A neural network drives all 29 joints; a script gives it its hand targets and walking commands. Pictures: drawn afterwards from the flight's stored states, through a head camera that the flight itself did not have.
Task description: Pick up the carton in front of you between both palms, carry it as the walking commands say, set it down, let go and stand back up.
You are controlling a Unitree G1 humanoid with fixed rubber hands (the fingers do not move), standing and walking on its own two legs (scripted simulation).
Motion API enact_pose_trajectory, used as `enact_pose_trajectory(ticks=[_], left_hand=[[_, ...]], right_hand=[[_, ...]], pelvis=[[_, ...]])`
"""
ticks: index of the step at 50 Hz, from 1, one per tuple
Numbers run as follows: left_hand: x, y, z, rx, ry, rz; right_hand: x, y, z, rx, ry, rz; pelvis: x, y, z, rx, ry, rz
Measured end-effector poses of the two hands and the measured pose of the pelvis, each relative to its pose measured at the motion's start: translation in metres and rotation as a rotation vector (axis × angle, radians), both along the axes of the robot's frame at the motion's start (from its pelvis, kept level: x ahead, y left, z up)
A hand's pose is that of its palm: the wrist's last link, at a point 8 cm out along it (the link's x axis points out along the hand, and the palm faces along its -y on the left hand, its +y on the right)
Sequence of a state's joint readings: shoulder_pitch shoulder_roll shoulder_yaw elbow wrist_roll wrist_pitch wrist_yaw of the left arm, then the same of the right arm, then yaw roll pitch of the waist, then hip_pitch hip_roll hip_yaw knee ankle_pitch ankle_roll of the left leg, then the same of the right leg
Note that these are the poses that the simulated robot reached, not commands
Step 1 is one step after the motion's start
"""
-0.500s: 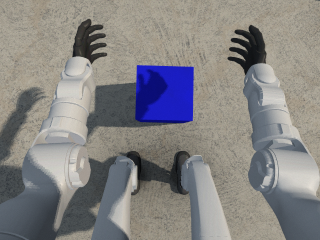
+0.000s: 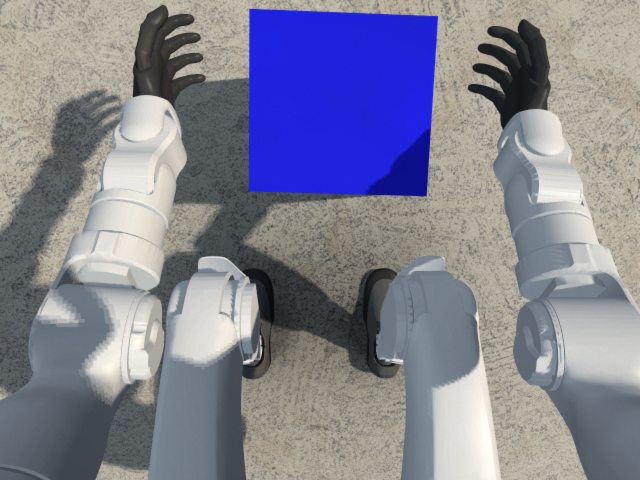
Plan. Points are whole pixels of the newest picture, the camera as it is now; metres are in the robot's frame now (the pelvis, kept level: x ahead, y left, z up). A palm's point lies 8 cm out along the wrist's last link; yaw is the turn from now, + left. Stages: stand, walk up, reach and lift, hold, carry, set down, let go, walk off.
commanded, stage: reach and lift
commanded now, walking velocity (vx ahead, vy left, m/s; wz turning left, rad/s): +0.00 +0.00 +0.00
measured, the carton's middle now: (335, 124) +0.49 -0.02 -0.31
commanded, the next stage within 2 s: none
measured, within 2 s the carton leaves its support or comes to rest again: leaves its support in 1.14 s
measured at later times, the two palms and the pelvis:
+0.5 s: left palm (194, 91) +0.52 +0.16 -0.24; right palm (478, 112) +0.49 -0.21 -0.25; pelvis -0.01 +0.00 -0.07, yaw +0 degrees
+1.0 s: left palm (219, 92) +0.52 +0.13 -0.24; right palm (456, 105) +0.50 -0.18 -0.24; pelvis -0.02 +0.00 -0.06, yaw +0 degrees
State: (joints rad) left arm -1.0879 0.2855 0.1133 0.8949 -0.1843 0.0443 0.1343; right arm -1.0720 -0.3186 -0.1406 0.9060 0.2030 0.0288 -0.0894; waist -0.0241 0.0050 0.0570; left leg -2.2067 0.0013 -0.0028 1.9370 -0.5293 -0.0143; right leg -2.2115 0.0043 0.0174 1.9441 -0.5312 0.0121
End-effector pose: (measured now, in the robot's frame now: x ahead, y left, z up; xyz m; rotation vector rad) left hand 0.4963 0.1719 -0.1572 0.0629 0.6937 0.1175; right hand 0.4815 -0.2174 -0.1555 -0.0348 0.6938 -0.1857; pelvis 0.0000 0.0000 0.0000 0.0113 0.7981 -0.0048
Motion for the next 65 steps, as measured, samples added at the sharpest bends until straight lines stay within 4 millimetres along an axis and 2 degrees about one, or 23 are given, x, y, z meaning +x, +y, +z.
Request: enact_pose_trajectory(ticks=[12,15,18,24,35,41,48,56,60,65], left_hand=[[0.003,-0.006,-0.078,0.005,0.064,-0.008],[0.012,0.0,-0.087,0.014,0.046,0.002],[0.017,-0.002,-0.093,0.011,0.038,-0.009],[0.024,-0.013,-0.088,-0.003,0.024,-0.035],[0.015,-0.021,-0.082,-0.012,0.046,-0.044],[0.018,-0.044,-0.082,-0.036,0.036,-0.072],[0.018,-0.047,-0.081,-0.024,0.036,-0.027],[0.02,-0.046,-0.078,-0.018,0.048,-0.029],[0.019,-0.046,-0.058,-0.018,0.021,-0.033],[0.011,-0.048,-0.006,-0.045,-0.023,-0.022]], right_hand=[[0.003,0.009,-0.08,0.004,0.059,0.005],[0.006,0.008,-0.094,-0.005,0.059,0.009],[0.01,0.004,-0.098,-0.006,0.041,-0.003],[0.012,0.007,-0.092,0.007,0.028,-0.001],[0.008,0.023,-0.084,0.012,0.047,0.014],[0.015,0.041,-0.082,0.023,0.038,0.042],[0.016,0.042,-0.082,0.021,0.04,0.016],[0.018,0.042,-0.079,0.027,0.052,0.016],[0.016,0.043,-0.059,0.034,0.025,0.008],[0.003,0.04,-0.01,0.058,-0.021,-0.022]], pelvis=[[-0.02,-0.001,-0.054,-0.002,-0.104,0.003],[-0.02,-0.001,-0.062,-0.002,-0.121,0.006],[-0.018,-0.001,-0.068,-0.004,-0.133,0.007],[-0.013,-0.001,-0.069,-0.01,-0.131,0.003],[-0.012,0.0,-0.06,-0.011,-0.103,0.006],[-0.015,0.002,-0.058,-0.013,-0.102,0.007],[-0.019,0.002,-0.058,-0.013,-0.107,0.004],[-0.021,0.002,-0.071,-0.012,-0.151,0.001],[-0.019,0.003,-0.071,-0.006,-0.17,-0.009],[-0.016,0.005,-0.057,-0.007,-0.168,-0.016]])
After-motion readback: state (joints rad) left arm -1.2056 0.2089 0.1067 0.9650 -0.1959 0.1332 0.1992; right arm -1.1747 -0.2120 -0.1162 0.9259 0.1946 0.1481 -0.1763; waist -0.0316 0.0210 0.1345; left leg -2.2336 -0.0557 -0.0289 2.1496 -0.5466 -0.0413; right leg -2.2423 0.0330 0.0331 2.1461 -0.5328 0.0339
